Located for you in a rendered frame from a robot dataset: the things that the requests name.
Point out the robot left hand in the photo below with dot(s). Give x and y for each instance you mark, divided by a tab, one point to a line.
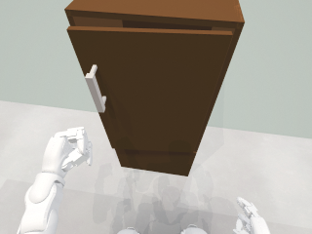
60	156

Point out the handle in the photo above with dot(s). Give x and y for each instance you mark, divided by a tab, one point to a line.
94	89

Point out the cupboard door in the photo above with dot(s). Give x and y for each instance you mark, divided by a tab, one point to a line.
158	82

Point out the robot right hand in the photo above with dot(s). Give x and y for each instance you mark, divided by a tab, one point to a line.
253	223

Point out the robot left forearm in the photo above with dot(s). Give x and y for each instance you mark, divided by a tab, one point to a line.
42	201

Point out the robot right shin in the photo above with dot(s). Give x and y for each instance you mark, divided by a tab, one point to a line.
192	226

